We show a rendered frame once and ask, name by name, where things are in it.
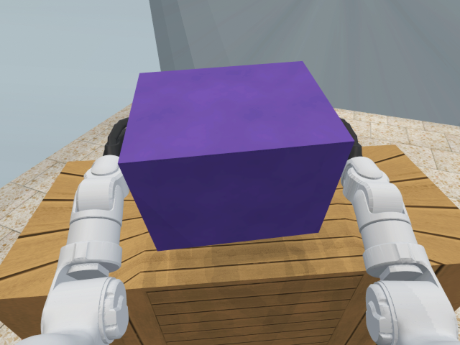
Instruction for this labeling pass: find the robot right forearm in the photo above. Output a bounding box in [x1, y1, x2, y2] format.
[341, 157, 459, 339]

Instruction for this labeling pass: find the right robot upper arm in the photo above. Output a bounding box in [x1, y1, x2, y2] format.
[366, 280, 460, 345]

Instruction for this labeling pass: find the pedestal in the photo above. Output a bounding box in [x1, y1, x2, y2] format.
[0, 144, 460, 345]

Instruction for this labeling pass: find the robot left hand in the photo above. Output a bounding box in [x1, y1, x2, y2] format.
[103, 117, 129, 157]

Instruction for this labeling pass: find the robot right hand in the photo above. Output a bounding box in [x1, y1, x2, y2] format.
[340, 118, 363, 160]

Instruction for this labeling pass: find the left robot upper arm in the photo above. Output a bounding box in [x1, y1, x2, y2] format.
[15, 277, 129, 345]

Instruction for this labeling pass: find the robot left forearm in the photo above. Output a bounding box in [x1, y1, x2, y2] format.
[41, 155, 129, 334]

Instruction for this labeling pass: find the carton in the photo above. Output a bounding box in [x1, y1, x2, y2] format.
[118, 61, 355, 251]

